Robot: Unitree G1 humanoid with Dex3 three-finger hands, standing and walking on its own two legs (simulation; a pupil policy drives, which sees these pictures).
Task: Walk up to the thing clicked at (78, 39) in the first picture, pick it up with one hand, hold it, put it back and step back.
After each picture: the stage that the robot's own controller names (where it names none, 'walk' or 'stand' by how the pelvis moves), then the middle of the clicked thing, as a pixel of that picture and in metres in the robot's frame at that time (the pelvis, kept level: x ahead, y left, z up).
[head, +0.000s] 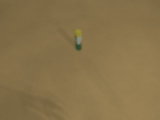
stand; (78, 40) +1.33 +0.08 -0.66
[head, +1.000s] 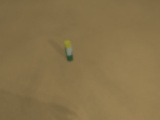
walk; (68, 51) +1.20 +0.25 -0.64
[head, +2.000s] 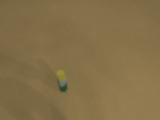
walk; (62, 81) +0.75 +0.23 -0.64
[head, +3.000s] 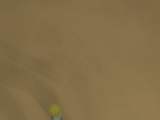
walk; (56, 115) +0.44 +0.18 -0.64
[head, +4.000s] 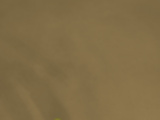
stand; out of the picture +0.38 +0.19 -0.64
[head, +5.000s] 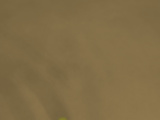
stand; out of the picture +0.40 +0.16 -0.65
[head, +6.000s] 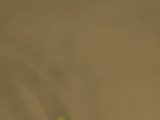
stand; out of the picture +0.41 +0.18 -0.66
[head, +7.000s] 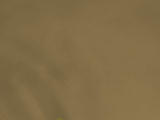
stand; out of the picture +0.39 +0.19 -0.66
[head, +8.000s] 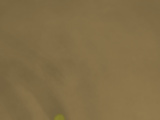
go down; out of the picture +0.40 +0.18 -0.65
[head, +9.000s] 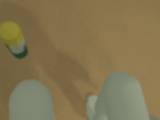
go down; (15, 43) +0.49 +0.21 -0.25
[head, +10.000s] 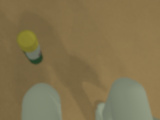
approach; (32, 50) +0.48 +0.20 -0.26
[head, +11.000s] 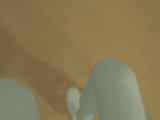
close in; out of the picture +0.48 +0.25 -0.17
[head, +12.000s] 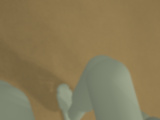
close; out of the picture +0.47 +0.26 -0.17
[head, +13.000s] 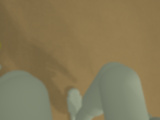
lift; out of the picture +0.38 +0.24 -0.16
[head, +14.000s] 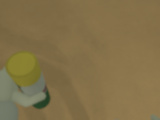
lift; (33, 85) +0.32 +0.17 +0.02
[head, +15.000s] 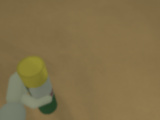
hold; (41, 89) +0.31 +0.15 +0.04
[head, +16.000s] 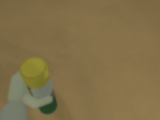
hold; (42, 90) +0.31 +0.16 +0.03
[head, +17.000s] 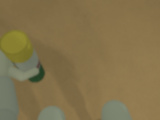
crouch; (27, 61) +0.41 +0.18 -0.04
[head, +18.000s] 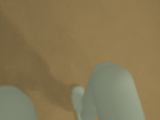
lower; out of the picture +0.50 +0.24 -0.13
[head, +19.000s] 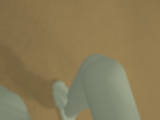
lower; out of the picture +0.48 +0.27 -0.18
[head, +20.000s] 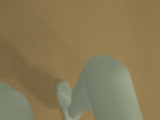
lower; out of the picture +0.47 +0.26 -0.18
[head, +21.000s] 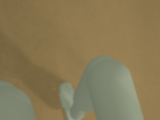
lower; out of the picture +0.45 +0.25 -0.18
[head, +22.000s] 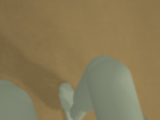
rest; out of the picture +0.45 +0.25 -0.17
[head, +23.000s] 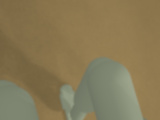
open; out of the picture +0.45 +0.23 -0.18
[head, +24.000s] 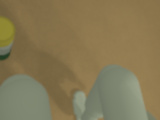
stand; (0, 43) +0.45 +0.21 -0.19
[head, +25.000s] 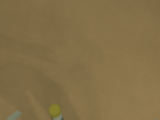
stand; (56, 115) +0.39 +0.16 -0.55
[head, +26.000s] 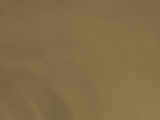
stand; out of the picture +0.37 +0.16 -0.60
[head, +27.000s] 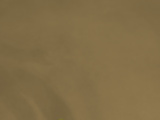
stand; out of the picture +0.38 +0.16 -0.60
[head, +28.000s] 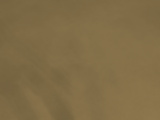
stand; out of the picture +0.39 +0.15 -0.66
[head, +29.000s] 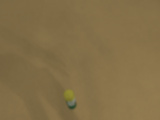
walk; (70, 100) +0.47 +0.14 -0.63
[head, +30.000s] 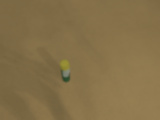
walk; (65, 71) +0.73 +0.14 -0.63
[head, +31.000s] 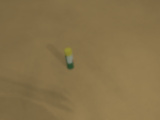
stand; (69, 59) +1.04 +0.22 -0.64
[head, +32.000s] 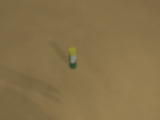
stand; (72, 58) +1.04 +0.13 -0.65
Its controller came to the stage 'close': yes
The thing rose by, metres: 0.68
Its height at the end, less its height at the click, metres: +0.00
